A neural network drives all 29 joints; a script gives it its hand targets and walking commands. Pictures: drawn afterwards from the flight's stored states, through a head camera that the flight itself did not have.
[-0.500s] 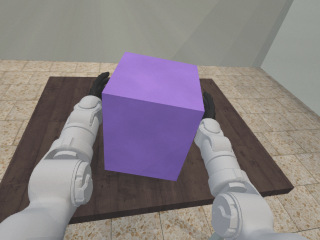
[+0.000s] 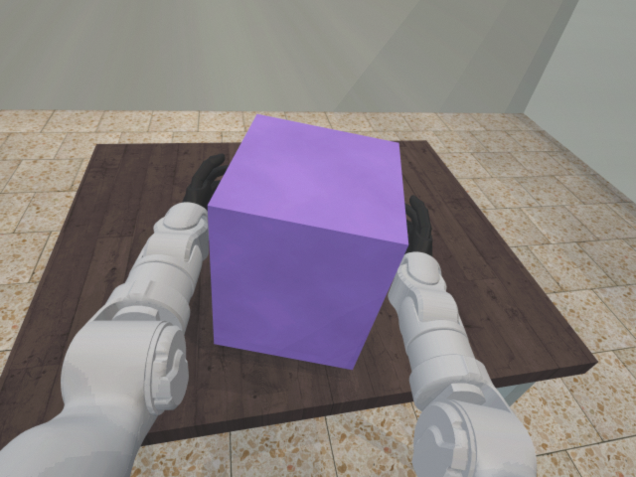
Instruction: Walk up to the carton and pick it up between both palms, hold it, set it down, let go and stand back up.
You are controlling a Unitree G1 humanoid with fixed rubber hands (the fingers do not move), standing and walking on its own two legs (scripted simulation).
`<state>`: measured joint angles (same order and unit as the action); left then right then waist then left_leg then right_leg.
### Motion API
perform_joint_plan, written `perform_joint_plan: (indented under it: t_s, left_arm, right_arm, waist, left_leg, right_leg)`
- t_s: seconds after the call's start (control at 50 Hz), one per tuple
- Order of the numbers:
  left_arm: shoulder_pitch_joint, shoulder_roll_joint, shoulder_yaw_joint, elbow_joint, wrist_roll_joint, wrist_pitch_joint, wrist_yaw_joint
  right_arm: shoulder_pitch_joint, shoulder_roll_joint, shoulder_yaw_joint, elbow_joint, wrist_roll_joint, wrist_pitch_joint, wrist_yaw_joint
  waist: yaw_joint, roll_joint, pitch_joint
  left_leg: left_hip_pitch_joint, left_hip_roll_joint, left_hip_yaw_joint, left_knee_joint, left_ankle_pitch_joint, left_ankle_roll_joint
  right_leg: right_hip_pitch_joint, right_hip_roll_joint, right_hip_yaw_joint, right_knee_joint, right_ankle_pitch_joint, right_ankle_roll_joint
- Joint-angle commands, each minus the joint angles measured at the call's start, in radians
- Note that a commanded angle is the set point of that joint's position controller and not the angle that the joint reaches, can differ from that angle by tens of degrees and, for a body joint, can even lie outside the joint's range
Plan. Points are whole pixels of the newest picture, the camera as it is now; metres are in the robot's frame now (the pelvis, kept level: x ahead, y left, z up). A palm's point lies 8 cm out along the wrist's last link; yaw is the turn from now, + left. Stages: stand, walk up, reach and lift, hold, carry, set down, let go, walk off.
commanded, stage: set down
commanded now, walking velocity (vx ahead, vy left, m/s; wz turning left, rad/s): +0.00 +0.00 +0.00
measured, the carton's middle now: (305, 244) +0.41 -0.01 +0.10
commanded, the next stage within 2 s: none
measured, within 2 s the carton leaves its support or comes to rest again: rests again in 0.94 s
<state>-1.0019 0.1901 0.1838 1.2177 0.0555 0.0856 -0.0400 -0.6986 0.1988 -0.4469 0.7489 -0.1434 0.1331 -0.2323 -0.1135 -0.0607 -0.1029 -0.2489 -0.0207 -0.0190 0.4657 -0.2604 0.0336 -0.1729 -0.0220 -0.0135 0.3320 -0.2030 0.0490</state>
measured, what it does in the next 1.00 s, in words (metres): stands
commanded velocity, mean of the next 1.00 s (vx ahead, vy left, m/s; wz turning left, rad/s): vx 0.00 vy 0.00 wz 0.00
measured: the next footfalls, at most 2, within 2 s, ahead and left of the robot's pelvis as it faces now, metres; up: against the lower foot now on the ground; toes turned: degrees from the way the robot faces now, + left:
none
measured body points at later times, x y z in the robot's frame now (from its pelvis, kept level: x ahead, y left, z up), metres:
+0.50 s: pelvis -0.02 +0.00 +0.00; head -0.02 +0.04 +0.45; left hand +0.44 +0.12 +0.13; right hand +0.36 -0.16 +0.11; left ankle -0.01 +0.09 -0.74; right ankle -0.02 -0.15 -0.74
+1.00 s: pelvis -0.01 +0.01 +0.00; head -0.01 +0.04 +0.44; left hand +0.45 +0.13 +0.11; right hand +0.37 -0.16 +0.09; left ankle -0.01 +0.09 -0.74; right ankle -0.02 -0.15 -0.74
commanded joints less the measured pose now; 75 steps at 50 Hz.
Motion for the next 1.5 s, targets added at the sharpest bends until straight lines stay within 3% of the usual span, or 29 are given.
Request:
perform_joint_plan:
  t_s: [0.0,0.52,0.72,0.76,0.9,1.0,1.06,1.12,1.16,1.2,1.28,1.38,1.48]
  left_arm:
    - [-0.846,-0.65,-0.179,-0.227,-0.042,-0.081,-0.21]
    - [-0.862,-0.563,-0.05,-0.074,0.002,-0.178,-0.215]
    - [-0.855,-0.591,-0.078,-0.059,-0.009,-0.231,-0.196]
    - [-0.844,-0.548,-0.06,-0.041,-0.006,-0.233,-0.192]
    - [-0.835,-0.36,-0.015,-0.068,-0.007,-0.247,-0.154]
    - [-0.776,0.053,0.011,-0.122,-0.048,-0.254,-0.058]
    - [-0.794,0.236,-0.074,-0.177,-0.155,-0.237,0.005]
    - [-0.804,0.306,-0.13,-0.141,-0.252,-0.188,0.043]
    - [-0.771,0.308,-0.164,-0.085,-0.296,-0.155,0.047]
    - [-0.761,0.306,-0.198,-0.045,-0.333,-0.129,0.042]
    - [-0.763,0.254,-0.262,-0.016,-0.354,-0.104,0.031]
    - [-0.671,0.301,-0.199,-0.152,-0.295,-0.077,0.027]
    - [-0.606,0.356,-0.113,-0.352,-0.236,-0.031,0.016]
  right_arm:
    - [-1.054,0.497,0.406,-0.202,0.009,-0.094,0.163]
    - [-1.011,0.504,0.251,-0.087,-0.122,-0.136,0.212]
    - [-0.996,0.529,0.26,-0.078,-0.148,-0.179,0.226]
    - [-0.983,0.484,0.251,-0.071,-0.145,-0.18,0.223]
    - [-0.919,0.279,0.167,-0.026,-0.15,-0.198,0.197]
    - [-0.794,-0.104,0.101,0.058,-0.075,-0.218,0.113]
    - [-0.773,-0.28,0.125,0.083,0.022,-0.225,0.039]
    - [-0.807,-0.335,0.191,0.047,0.142,-0.2,-0.016]
    - [-0.818,-0.319,0.243,0.036,0.199,-0.169,-0.036]
    - [-0.833,-0.302,0.284,0.041,0.252,-0.133,-0.044]
    - [-0.845,-0.271,0.301,0.064,0.299,-0.084,-0.048]
    - [-0.719,-0.345,0.319,-0.014,0.328,-0.113,-0.056]
    - [-0.61,-0.362,0.336,-0.13,0.333,-0.137,-0.081]
  waist:
    - [-0.022,0.192,-0.657]
    - [-0.002,0.168,-0.597]
    - [-0.008,0.188,-0.691]
    - [0.001,0.184,-0.685]
    - [-0.013,0.205,-0.651]
    - [-0.025,0.227,-0.689]
    - [-0.051,0.223,-0.703]
    - [-0.042,0.176,-0.69]
    - [-0.031,0.138,-0.653]
    - [-0.025,0.137,-0.625]
    - [-0.043,0.219,-0.633]
    - [-0.025,0.325,-0.797]
    - [-0.003,0.313,-0.798]
  left_leg:
    - [0.316,0.017,0.005,0.012,0.727,-0.152]
    - [0.182,0.013,0.044,-0.044,0.441,-0.109]
    - [0.227,0.025,0.034,-0.003,0.533,-0.128]
    - [0.227,0.026,0.038,0.001,0.538,-0.126]
    - [0.299,0.038,0.04,0.018,0.623,-0.146]
    - [0.337,0.06,0.058,0.058,0.703,-0.162]
    - [0.311,0.064,0.073,0.084,0.701,-0.17]
    - [0.199,0.054,0.092,0.103,0.618,-0.153]
    - [0.135,0.05,0.095,0.103,0.546,-0.128]
    - [0.115,0.053,0.093,0.099,0.494,-0.11]
    - [0.155,0.06,0.073,0.099,0.497,-0.112]
    - [0.329,0.055,0.053,0.156,0.785,-0.162]
    - [0.353,0.048,0.051,0.15,0.852,-0.166]
  right_leg:
    - [0.169,0.053,-0.043,0.055,0.532,-0.018]
    - [0.143,0.033,-0.043,0.077,0.374,-0.009]
    - [0.085,0.041,-0.053,0.082,0.384,-0.019]
    - [0.085,0.04,-0.047,0.083,0.385,-0.02]
    - [0.004,0.05,-0.054,0.071,0.346,-0.03]
    - [-0.037,0.058,-0.061,0.08,0.371,-0.034]
    - [-0.048,0.073,-0.062,0.085,0.407,-0.035]
    - [-0.023,0.077,-0.041,0.108,0.444,-0.032]
    - [-0.019,0.065,-0.032,0.124,0.445,-0.028]
    - [-0.047,0.054,-0.034,0.13,0.404,-0.029]
    - [-0.152,0.039,-0.04,0.118,0.341,-0.047]
    - [-0.152,0.058,-0.042,0.108,0.501,-0.052]
    - [-0.081,0.073,-0.043,0.097,0.562,-0.038]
